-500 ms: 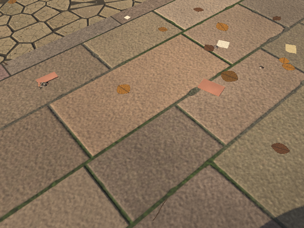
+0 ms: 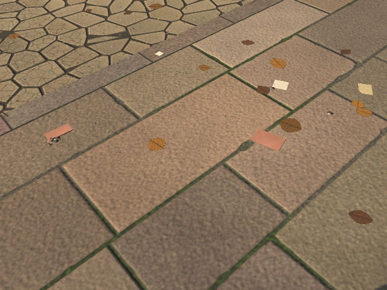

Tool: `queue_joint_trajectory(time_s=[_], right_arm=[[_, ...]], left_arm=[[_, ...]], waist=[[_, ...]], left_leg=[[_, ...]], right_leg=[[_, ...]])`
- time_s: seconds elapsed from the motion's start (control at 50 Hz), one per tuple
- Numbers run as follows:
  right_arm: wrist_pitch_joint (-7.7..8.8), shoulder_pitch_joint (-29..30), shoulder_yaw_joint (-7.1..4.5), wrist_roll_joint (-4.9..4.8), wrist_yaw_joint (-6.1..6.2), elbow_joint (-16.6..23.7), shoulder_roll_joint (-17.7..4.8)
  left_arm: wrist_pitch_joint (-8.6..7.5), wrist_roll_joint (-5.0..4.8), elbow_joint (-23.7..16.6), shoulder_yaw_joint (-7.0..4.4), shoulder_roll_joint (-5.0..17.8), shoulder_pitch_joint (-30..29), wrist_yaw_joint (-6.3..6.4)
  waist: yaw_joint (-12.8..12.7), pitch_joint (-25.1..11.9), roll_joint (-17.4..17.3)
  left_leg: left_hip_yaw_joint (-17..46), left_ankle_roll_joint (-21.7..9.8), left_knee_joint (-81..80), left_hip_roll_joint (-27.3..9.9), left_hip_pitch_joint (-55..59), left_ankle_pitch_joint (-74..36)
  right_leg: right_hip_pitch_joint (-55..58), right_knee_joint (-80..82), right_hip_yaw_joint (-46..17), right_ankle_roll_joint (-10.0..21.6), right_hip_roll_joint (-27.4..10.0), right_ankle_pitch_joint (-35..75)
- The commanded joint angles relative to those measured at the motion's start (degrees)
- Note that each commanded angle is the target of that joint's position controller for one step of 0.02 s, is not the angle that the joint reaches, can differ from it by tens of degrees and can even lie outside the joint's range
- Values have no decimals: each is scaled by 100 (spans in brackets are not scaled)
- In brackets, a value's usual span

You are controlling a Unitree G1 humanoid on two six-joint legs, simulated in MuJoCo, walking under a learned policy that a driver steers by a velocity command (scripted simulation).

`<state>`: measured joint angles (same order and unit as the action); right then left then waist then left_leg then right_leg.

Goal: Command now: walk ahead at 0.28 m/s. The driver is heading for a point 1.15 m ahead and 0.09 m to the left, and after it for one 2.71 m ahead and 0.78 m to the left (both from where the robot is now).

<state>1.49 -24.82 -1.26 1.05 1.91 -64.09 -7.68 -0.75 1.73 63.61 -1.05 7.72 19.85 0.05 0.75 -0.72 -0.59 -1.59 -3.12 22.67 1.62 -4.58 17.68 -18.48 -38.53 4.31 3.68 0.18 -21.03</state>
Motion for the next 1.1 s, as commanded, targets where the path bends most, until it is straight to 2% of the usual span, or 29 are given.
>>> queue_joint_trajectory(time_s=[0.02,0.08,0.12,0.14,0.16,0.18,0.2,0.22,0.26,0.3,0.34,0.44,0.52,0.56,0.58,0.6,0.62,0.64,0.66,0.68,0.7,0.76,0.86,0.94,1.02,1.04,1.06,1.08,1.1], right_arm=[[107,-544,-193,50,-8,16,-775],[214,-417,-226,24,-26,52,-831],[237,-130,-243,-32,-51,121,-873],[269,-75,-226,-20,-69,158,-823],[324,108,-146,-5,-114,287,-580],[357,54,-61,-46,-165,567,-211],[323,406,-173,128,-203,650,-656],[331,630,-169,123,-269,728,-571],[348,520,-153,53,-308,621,-406],[236,253,-166,90,-284,512,-371],[146,373,-178,55,-254,544,-363],[89,1375,-57,-31,-182,828,-249],[129,1075,-75,-23,-97,657,-425],[236,431,-125,22,-49,406,-529],[313,-47,-204,96,-33,304,-896],[308,-235,-200,119,-20,332,-1022],[227,-176,-212,-95,-68,321,-991],[147,77,-291,-152,-99,361,-1119],[93,418,-261,-119,-115,455,-969],[60,653,-211,-63,-103,507,-774],[55,765,-182,-52,-80,509,-652],[141,651,-218,-32,-72,484,-721],[152,381,-285,-30,-91,480,-956],[138,300,-347,-47,-120,515,-1091],[94,661,-388,-97,-141,638,-1044],[116,978,-331,-67,-160,802,-794],[169,1163,-188,-104,-223,1033,-242],[175,1325,-243,71,-260,1119,-513],[194,1320,-290,124,-337,1133,-713]], left_arm=[[-237,2,-626,-104,386,-675,-84],[-345,-77,-772,-156,373,-724,-137],[-365,-115,-579,-192,286,-55,-137],[-383,-115,-349,-272,406,601,-99],[-430,-40,-168,-397,785,1400,-24],[-396,-35,-41,-546,1442,2120,8],[-320,-36,-55,-446,1103,1759,19],[-328,-24,-289,-381,962,1070,-7],[-419,-55,-487,-281,758,458,-4],[-506,-67,-390,-173,567,551,42],[-531,-76,-256,-107,547,775,82],[-465,-79,-157,24,524,796,166],[-429,-89,-73,29,572,752,191],[-409,-131,-57,3,640,609,179],[-413,-160,-116,19,576,774,186],[-298,-359,10,96,98,1569,207],[-153,-239,79,8,284,1549,208],[-105,-3,-64,-67,479,1070,167],[-106,110,-204,-97,485,537,90],[-101,101,-306,-126,472,231,17],[-81,86,-355,-132,415,181,-30],[-49,70,-228,-112,194,438,-52],[-53,39,-566,-132,336,-253,-59],[-116,4,-710,-150,395,-412,-79],[-234,-30,-391,-172,329,531,-19],[-294,8,-239,-209,504,1043,38],[-343,29,-195,-295,976,1497,98],[-315,6,-224,-373,1229,1252,125],[-317,-24,-350,-341,1070,820,115]], waist=[[129,1285,-473],[28,1060,-518],[-348,924,-421],[-599,700,-202],[-963,384,658],[-1030,71,2112],[-754,467,1160],[-467,776,534],[-109,830,97],[61,585,234],[117,460,393],[-43,482,769],[62,331,737],[414,149,359],[430,-318,-40],[183,-1060,-881],[211,-1220,-907],[194,-522,-693],[152,-32,-344],[21,375,-316],[-137,538,-444],[-288,269,-264],[-157,367,-536],[-107,366,-490],[-502,466,-150],[-672,548,392],[-723,397,1597],[-568,1001,1287],[-277,1088,814]], left_leg=[[2055,-1064,-1631,-1889,-18,1554],[1486,-934,-1327,-1623,-108,677],[1007,-770,-784,-1324,-938,339],[743,-640,-143,-1082,-1471,-86],[106,-402,1407,-594,-2132,-296],[-554,-148,3310,136,-3419,1007],[60,-276,4286,-182,-3712,1109],[248,-348,4499,-461,-3797,505],[231,-245,4173,-661,-3253,-158],[14,-70,3964,-570,-2854,-203],[-145,20,3646,-413,-2828,-336],[-488,26,1831,-108,-2195,-1040],[-412,-209,1221,-7,-1411,-1117],[-271,-318,185,-94,-477,-2189],[453,-444,370,-899,492,-4492],[1785,-1468,474,-2309,1163,-6681],[2415,-1899,46,-2498,866,-5086],[2451,-1844,-453,-2307,372,-2515],[2386,-1567,-976,-2047,-139,-216],[2211,-1264,-1431,-1821,-667,1037],[1987,-1014,-1698,-1627,-1031,1272],[1361,-852,-1736,-1353,-1210,696],[1283,-921,-1957,-1450,-1255,1380],[1289,-974,-1886,-1544,-1264,1663],[921,-783,-1044,-1180,-2159,2177],[507,-600,-42,-829,-2877,1916],[-367,-268,1745,-101,-3778,1406],[-149,-289,2515,-71,-4375,861],[179,-285,2839,-349,-4246,311]], right_leg=[[-1679,-498,-181,54,-317,-219],[-929,183,16,52,-185,14],[575,981,324,63,122,534],[1640,1207,237,77,226,510],[2568,1899,-954,226,-660,-198],[3207,2942,-3550,825,-2095,-1514],[2564,3063,-3929,964,-2236,-1691],[2057,3018,-3366,892,-2089,-1463],[1474,3017,-2169,715,-1666,928],[1508,2704,-1253,620,-1388,3679],[1661,2403,-721,556,-1214,5341],[1419,2153,-156,413,-912,5947],[1495,1539,-357,477,-1114,5934],[1382,590,-300,280,-903,5276],[864,-226,-192,101,-635,3591],[367,-1662,22,-70,69,-147],[64,-2373,-279,-60,250,-1664],[-573,-2909,-361,-33,164,-1762],[-906,-2812,-480,17,-10,-1272],[-942,-2430,-530,35,-181,-776],[-739,-2083,-480,10,-251,-462],[-207,-1586,-262,-51,-173,-84],[-259,-532,-70,-105,-190,65],[-3,148,74,-76,-137,11],[1557,1625,261,93,75,219],[2177,2259,-533,220,-466,-452],[2715,3320,-2662,513,-1880,-2065],[2108,3712,-3527,782,-2345,-2765],[1719,3658,-3288,801,-2180,-2516]])
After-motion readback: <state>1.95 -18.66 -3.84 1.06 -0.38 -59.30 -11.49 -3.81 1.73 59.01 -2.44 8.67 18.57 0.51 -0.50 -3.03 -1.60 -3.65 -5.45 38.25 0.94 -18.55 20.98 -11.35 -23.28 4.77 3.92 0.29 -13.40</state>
